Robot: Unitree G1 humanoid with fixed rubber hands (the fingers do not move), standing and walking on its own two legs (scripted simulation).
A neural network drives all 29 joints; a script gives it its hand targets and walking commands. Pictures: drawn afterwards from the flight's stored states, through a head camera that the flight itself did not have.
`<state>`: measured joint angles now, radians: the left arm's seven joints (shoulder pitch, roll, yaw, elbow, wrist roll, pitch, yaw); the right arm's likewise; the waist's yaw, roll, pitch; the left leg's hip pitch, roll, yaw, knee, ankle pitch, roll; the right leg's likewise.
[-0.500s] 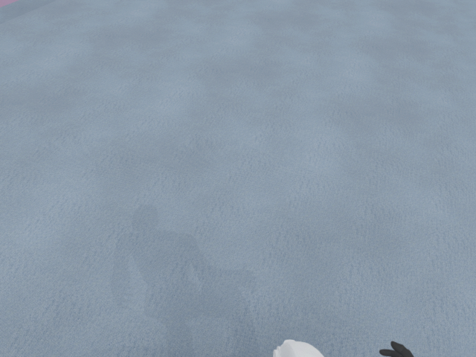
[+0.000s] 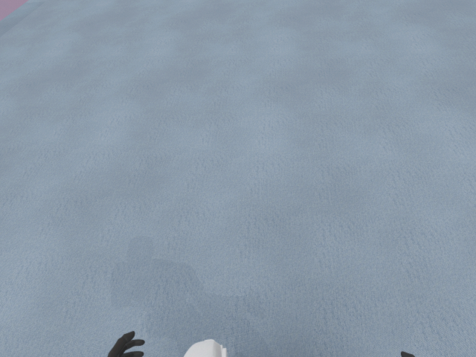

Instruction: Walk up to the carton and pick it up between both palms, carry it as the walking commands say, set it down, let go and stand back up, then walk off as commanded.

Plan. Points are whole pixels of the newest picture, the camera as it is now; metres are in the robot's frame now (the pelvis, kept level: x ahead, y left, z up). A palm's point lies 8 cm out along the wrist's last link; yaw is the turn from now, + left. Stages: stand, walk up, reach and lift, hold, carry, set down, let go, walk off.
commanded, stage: walk up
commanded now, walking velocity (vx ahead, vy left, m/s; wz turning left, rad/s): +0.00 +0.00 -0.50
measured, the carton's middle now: out of the picture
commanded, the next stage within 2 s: none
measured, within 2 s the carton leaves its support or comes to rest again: neither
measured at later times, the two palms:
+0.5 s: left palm out of the picture +0.11 +0.31 -0.13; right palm out of the picture +0.01 -0.23 -0.09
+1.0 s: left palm out of the picture +0.14 +0.22 -0.12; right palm out of the picture -0.12 -0.24 -0.12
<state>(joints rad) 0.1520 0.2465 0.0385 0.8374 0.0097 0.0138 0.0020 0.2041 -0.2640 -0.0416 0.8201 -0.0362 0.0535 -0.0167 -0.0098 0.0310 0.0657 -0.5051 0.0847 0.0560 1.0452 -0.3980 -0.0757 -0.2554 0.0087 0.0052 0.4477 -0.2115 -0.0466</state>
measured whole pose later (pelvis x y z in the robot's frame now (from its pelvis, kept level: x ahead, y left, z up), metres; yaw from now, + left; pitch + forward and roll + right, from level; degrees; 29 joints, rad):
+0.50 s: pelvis -0.02 +0.06 +0.00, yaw -16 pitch +0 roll -2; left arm 0.22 0.29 0.11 0.88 0.03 0.07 -0.04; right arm 0.19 -0.24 -0.04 0.78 -0.04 0.00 -0.04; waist 0.02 -0.04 0.05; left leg -0.20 0.09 0.17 0.43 -0.24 0.02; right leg -0.46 0.00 0.00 1.01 -0.39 0.06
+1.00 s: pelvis -0.06 +0.03 +0.00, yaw -31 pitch +1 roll +1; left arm 0.21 0.26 0.06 0.88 0.02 0.03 0.01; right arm 0.18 -0.24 -0.08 0.88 -0.03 0.05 -0.02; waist 0.00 0.00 0.05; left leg -0.40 0.05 0.07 0.81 -0.43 -0.09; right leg -0.24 0.02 0.05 0.43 -0.21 -0.02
